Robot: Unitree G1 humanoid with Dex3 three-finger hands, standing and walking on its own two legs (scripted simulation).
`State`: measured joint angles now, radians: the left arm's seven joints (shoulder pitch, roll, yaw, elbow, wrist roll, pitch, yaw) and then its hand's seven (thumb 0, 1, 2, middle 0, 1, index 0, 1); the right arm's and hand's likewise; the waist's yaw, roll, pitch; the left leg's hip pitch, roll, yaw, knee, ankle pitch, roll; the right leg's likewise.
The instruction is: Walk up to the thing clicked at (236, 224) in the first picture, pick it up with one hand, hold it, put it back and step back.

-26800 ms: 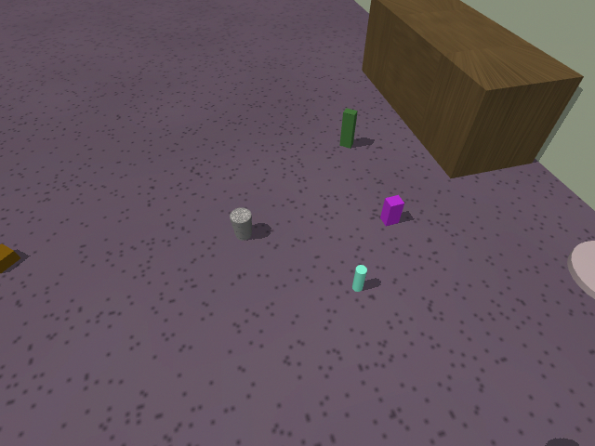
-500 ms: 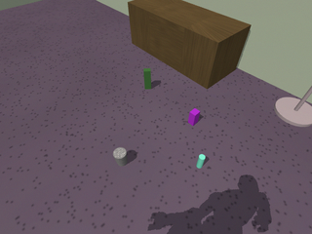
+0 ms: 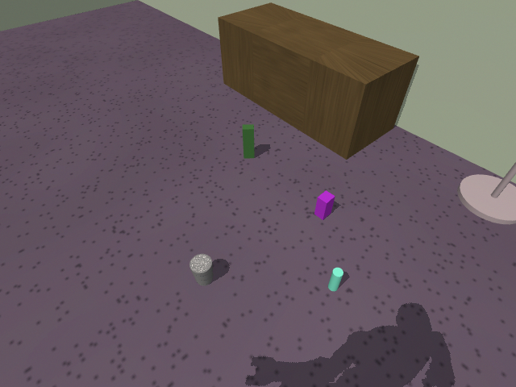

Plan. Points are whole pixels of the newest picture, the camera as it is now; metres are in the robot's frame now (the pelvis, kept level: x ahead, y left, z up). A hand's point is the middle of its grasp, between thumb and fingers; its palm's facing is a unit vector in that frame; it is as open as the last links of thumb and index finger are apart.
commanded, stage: walk up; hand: left
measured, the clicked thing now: (202, 271) +0.73 +0.26 -0.72
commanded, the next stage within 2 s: none
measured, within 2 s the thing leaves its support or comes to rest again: neither
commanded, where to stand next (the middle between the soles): +0.34 +0.03 m, yaw -1 degrees
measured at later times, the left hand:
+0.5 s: hand out of the picture +0.16 +0.36 -0.16, palm faces -0.05 -0.95 -0.32, open 7.4 cm
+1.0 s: hand (138, 269) +0.40 +0.28 -0.14, palm faces -0.06 -0.93 -0.36, open 7.4 cm
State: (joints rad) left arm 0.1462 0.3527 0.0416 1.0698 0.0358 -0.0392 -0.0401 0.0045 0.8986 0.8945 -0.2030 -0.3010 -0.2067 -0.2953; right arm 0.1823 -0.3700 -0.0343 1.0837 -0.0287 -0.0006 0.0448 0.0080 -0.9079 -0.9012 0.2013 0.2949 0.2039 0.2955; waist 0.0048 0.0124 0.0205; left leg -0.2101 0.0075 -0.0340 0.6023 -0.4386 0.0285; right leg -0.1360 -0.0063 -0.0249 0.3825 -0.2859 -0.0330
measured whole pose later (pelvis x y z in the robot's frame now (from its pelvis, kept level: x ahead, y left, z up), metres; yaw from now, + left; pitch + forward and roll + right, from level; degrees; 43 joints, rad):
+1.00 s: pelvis +0.30 +0.03 -0.01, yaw -2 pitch -3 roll +1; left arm 0.23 0.35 0.03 0.81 0.01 -0.04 -0.04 0.00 0.90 0.89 -0.20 -0.30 -0.21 -0.30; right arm 0.31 -0.41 -0.04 0.83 0.00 -0.06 0.01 0.01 -0.91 -0.90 0.20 0.29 0.20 0.30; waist 0.01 0.02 0.11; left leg -0.44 0.03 -0.03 0.93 -0.36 0.00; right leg -0.22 -0.01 -0.05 0.52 -0.24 -0.05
